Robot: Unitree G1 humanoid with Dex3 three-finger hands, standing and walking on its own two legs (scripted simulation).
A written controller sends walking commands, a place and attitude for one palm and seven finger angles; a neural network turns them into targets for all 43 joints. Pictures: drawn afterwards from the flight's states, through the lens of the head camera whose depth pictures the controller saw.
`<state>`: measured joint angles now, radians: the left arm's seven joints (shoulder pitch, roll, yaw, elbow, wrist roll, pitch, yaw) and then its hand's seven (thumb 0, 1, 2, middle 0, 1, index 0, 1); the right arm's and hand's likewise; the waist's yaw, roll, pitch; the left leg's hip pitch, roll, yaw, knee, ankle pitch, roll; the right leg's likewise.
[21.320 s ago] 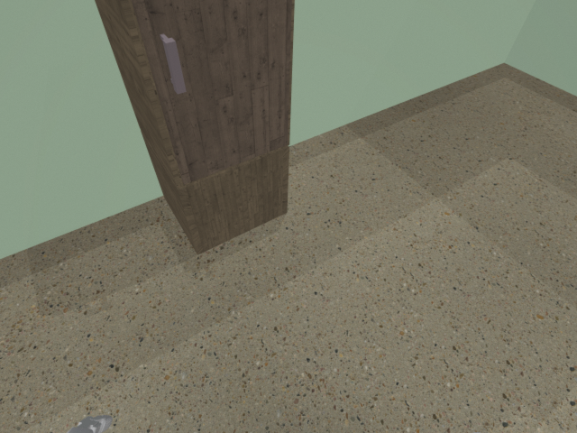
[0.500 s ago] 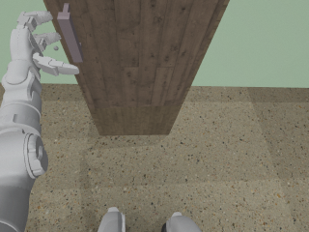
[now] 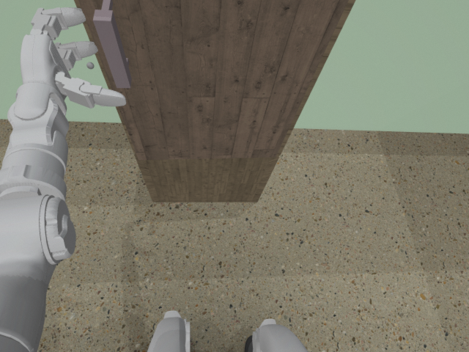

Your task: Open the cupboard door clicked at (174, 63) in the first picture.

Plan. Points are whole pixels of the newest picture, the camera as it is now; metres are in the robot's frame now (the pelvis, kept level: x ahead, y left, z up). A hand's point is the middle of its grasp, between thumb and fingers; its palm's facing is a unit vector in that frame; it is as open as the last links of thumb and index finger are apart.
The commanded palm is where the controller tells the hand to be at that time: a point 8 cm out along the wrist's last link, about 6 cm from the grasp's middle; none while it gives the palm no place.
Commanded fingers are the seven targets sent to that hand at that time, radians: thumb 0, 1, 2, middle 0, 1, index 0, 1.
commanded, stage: move the hooked fingers beside the handle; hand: left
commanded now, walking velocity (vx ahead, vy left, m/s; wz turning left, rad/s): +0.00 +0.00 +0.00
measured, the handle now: (116, 44) +0.58 +0.17 +0.12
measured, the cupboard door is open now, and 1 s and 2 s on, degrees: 3 3 3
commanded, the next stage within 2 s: none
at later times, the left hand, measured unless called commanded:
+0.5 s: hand (88, 65) +0.54 +0.21 +0.12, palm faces +0.07 -1.00 -0.01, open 14.7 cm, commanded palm +0.53 +0.21 +0.11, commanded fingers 0.00 -0.50 0.30 -0.30 -1.20 -0.30 -1.20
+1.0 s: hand (84, 63) +0.54 +0.21 +0.12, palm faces +0.04 -1.00 -0.01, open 14.4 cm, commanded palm +0.53 +0.24 +0.11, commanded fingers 0.00 -0.50 0.30 -0.30 -1.20 -0.30 -1.20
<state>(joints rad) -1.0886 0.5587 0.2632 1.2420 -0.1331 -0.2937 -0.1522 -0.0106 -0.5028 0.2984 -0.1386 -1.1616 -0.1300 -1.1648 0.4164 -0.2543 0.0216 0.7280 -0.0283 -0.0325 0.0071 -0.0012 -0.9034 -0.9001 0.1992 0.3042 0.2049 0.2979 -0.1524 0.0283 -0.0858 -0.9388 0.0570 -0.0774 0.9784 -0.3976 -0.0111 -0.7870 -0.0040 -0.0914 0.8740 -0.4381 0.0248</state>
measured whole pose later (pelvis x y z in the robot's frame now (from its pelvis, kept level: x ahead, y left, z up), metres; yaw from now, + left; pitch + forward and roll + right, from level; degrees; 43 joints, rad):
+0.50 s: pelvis +0.00 +0.00 +0.00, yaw -1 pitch +20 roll -5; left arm -1.05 0.59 0.32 1.24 -0.12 -0.30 -0.19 -0.01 -0.50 0.30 -0.16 -1.16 -0.15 -1.16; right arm 0.42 -0.26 0.02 0.71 -0.02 -0.02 0.00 0.00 -0.90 -0.90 0.20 0.30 0.21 0.30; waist -0.16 0.03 -0.09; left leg -0.93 0.07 -0.06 0.97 -0.40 -0.01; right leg -0.78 0.00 -0.07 0.86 -0.43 0.02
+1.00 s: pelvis +0.01 +0.00 +0.00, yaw -2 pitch +21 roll -4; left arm -1.03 0.66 0.41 1.25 -0.10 -0.29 -0.28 -0.01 -0.50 0.30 -0.23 -1.18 -0.22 -1.19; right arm 0.42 -0.27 0.03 0.68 -0.01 0.02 -0.03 0.00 -0.90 -0.90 0.20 0.30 0.21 0.30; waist -0.18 0.04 -0.09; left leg -0.92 0.08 -0.05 0.96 -0.40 -0.01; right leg -0.79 0.02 -0.06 0.86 -0.43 0.02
